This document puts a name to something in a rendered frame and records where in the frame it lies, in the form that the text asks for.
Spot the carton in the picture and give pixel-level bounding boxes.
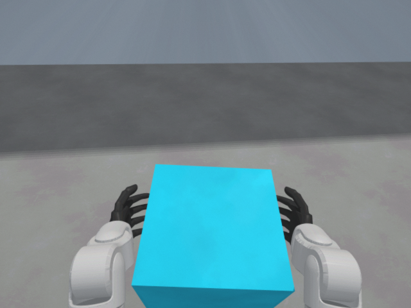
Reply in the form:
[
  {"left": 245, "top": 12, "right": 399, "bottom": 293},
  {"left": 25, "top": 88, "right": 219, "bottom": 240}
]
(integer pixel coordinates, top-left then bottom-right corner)
[{"left": 131, "top": 164, "right": 295, "bottom": 308}]

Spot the left robot forearm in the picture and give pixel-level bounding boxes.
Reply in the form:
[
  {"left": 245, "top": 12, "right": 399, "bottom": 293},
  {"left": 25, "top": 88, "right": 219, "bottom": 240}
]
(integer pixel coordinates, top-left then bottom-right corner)
[{"left": 68, "top": 221, "right": 135, "bottom": 308}]

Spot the right robot forearm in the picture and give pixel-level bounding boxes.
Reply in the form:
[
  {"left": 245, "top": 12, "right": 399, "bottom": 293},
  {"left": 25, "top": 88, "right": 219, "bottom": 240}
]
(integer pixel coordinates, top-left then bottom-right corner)
[{"left": 291, "top": 223, "right": 362, "bottom": 308}]

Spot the left robot hand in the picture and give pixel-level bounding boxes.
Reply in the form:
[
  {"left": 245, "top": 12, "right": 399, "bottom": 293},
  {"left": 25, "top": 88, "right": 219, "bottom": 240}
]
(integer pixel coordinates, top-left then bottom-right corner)
[{"left": 109, "top": 184, "right": 150, "bottom": 238}]

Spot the right robot hand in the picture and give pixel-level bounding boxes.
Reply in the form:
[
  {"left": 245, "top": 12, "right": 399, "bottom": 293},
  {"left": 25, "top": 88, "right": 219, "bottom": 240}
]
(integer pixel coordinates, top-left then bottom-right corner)
[{"left": 276, "top": 187, "right": 313, "bottom": 245}]

